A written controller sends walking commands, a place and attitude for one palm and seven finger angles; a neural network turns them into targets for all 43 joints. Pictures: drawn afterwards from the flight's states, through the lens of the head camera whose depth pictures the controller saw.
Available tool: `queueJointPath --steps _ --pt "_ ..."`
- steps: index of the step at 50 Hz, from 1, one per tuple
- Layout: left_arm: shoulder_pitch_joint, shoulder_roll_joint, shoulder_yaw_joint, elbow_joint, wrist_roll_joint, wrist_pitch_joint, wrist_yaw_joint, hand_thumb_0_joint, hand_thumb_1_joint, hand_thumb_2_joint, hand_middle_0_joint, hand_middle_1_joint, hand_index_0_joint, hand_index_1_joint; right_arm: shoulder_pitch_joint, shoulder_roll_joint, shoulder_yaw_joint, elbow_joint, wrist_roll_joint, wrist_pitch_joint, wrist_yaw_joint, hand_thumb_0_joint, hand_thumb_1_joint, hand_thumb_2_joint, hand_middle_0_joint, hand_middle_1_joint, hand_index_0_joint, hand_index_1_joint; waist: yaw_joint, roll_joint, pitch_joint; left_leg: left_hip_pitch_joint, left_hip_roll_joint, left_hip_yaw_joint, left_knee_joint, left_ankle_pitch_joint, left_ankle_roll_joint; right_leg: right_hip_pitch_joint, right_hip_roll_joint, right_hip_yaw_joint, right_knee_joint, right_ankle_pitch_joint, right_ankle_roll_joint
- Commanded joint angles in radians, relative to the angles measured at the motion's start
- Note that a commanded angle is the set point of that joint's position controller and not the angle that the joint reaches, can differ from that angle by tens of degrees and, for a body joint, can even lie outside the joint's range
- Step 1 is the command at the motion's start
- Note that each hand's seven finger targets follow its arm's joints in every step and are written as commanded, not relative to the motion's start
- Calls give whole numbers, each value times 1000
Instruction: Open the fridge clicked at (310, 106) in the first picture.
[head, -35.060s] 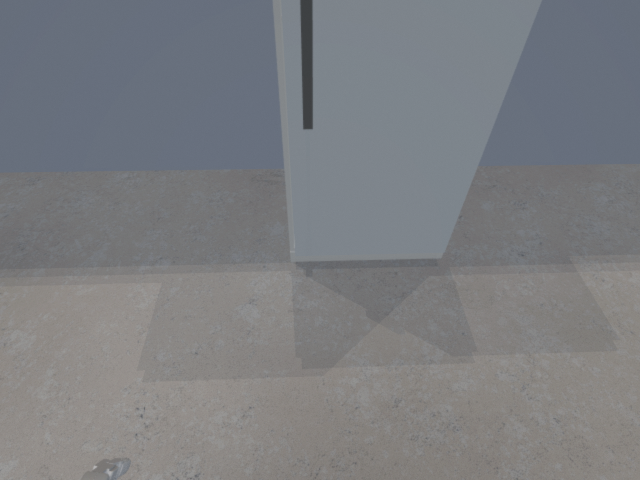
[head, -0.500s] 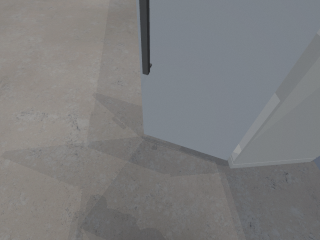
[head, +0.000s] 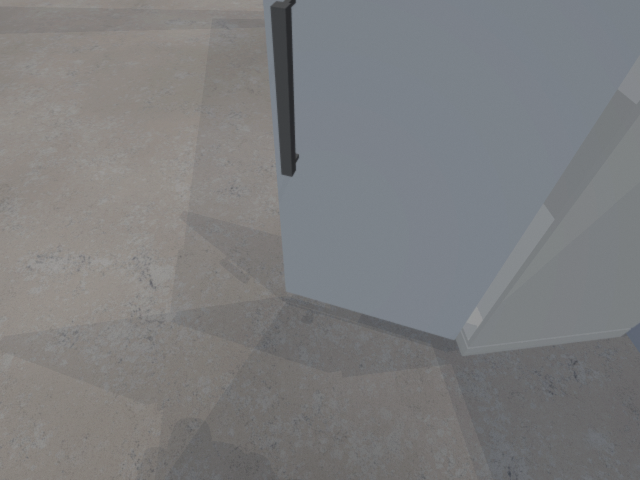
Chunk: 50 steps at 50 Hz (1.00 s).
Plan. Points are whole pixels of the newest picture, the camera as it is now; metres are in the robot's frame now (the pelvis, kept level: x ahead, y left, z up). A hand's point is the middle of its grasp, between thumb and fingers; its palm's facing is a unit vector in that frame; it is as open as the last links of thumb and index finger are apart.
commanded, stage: let the arm hang, fingers relaxed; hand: left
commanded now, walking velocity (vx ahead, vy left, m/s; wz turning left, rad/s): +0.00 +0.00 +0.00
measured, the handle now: (289, 97) +0.76 +0.10 +0.08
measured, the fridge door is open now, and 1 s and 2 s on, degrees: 65 65 65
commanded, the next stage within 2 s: look to check the result in 0.08 s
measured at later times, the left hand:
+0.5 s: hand out of the picture +0.04 +0.22 -0.17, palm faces -0.03 -0.97 -0.26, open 7.4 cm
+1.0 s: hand out of the picture +0.09 +0.24 -0.16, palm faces -0.05 -0.94 -0.33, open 7.4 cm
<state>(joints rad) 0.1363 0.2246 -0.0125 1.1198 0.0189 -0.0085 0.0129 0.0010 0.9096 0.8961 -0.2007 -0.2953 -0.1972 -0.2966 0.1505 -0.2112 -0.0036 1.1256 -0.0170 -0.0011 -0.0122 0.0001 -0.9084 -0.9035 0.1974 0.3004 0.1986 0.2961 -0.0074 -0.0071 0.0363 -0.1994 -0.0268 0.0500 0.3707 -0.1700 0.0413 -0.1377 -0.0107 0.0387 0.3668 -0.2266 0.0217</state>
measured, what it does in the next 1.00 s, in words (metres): stands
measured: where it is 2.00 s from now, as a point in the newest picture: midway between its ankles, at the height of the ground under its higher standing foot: outside the picture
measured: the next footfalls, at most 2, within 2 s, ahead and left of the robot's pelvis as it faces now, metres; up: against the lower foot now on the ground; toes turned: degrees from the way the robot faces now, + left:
none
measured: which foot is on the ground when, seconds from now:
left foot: down 0.00-1.00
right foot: down 0.00-1.00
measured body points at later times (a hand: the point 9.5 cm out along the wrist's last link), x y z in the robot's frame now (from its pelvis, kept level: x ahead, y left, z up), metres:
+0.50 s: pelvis +0.01 +0.00 +0.00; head +0.04 +0.01 +0.45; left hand +0.05 +0.27 -0.15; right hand +0.04 -0.26 -0.15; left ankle +0.02 +0.09 -0.75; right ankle -0.02 -0.14 -0.75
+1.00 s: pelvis +0.01 +0.00 +0.00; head +0.03 +0.00 +0.45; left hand +0.09 +0.29 -0.14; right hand +0.08 -0.30 -0.13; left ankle +0.02 +0.09 -0.75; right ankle -0.02 -0.14 -0.75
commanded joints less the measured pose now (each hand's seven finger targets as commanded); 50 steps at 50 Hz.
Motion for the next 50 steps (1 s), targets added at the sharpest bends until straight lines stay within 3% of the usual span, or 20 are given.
queueJointPath --steps 1,6,12,23,26,35,43,50 --pt "45 150 31 -28 1 -16 16 0 900 900 -200 -300 -200 -300 38 -147 -27 -27 -2 -18 -11 0 -900 -900 200 300 200 300 0 24 -61 104 143 -119 -60 187 -13 -30 -94 63 -50 159 -40" --pt "49 148 31 -21 1 -14 16 0 900 900 -200 -300 -200 -300 39 -148 -27 -22 -1 -17 -13 0 -900 -900 200 300 200 300 0 25 -33 103 144 -116 -70 171 -13 -35 -92 59 -63 139 -40" --pt "62 160 34 -15 0 -18 15 0 900 900 -200 -300 -200 -300 44 -161 -30 -20 2 -18 -14 0 -900 -900 200 300 200 300 2 14 -58 125 144 -117 -66 179 -9 -16 -95 64 -72 152 -45" --pt "44 188 37 -11 -1 -18 14 0 900 900 -200 -300 -200 -300 31 -188 -36 -14 2 -19 -15 0 -900 -900 200 300 200 300 -2 6 -34 125 147 -117 -75 174 -9 -15 -99 62 -80 154 -47" --pt "38 197 37 -10 0 -17 11 0 900 900 -200 -300 -200 -300 19 -205 -38 -14 1 -19 -14 0 -900 -900 200 300 200 300 -1 20 -25 125 149 -120 -88 136 -7 -27 -95 63 -86 116 -48" --pt "1 247 45 -21 0 -24 9 0 900 900 -200 -300 -200 -300 -15 -255 -44 -26 2 -27 -12 0 -900 -900 200 300 200 300 -1 20 -66 156 154 -124 -89 204 -8 3 -103 69 -85 173 -49" --pt "-43 288 47 -31 2 -26 5 0 900 900 -200 -300 -200 -300 -56 -293 -46 -35 3 -26 -5 0 -900 -900 200 300 200 300 -2 8 -31 136 155 -129 -113 151 -12 -3 -107 77 -113 141 -51" --pt "-63 313 45 -36 0 -29 2 0 900 900 -200 -300 -200 -300 -76 -323 -45 -39 3 -28 -2 0 -900 -900 200 300 200 300 -2 12 -68 157 157 -133 -115 170 -13 16 -112 78 -116 158 -52"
